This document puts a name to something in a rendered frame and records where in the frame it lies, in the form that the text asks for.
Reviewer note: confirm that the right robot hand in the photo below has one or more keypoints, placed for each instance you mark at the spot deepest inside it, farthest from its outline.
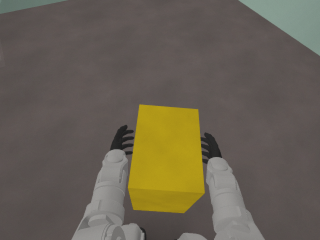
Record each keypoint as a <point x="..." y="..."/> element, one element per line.
<point x="212" y="147"/>

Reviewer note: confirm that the robot left forearm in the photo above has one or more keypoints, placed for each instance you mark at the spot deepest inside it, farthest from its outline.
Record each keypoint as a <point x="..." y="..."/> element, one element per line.
<point x="108" y="195"/>

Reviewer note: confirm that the left robot upper arm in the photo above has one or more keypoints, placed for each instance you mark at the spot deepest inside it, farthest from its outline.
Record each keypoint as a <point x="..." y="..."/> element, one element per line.
<point x="108" y="231"/>

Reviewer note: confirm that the right robot upper arm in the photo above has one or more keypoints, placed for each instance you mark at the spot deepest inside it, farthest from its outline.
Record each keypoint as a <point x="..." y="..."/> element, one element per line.
<point x="233" y="234"/>

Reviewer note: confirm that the left robot thigh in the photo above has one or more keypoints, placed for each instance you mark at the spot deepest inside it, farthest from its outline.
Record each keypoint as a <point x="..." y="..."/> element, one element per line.
<point x="133" y="232"/>

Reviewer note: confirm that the carton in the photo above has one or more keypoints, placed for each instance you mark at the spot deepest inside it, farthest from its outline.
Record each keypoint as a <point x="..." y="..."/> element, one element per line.
<point x="166" y="173"/>

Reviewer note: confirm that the left robot hand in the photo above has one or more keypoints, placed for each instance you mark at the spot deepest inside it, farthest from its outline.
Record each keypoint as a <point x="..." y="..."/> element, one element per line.
<point x="119" y="139"/>

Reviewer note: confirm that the robot right forearm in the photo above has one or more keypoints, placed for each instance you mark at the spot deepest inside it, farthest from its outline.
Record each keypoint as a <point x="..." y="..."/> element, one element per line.
<point x="229" y="210"/>

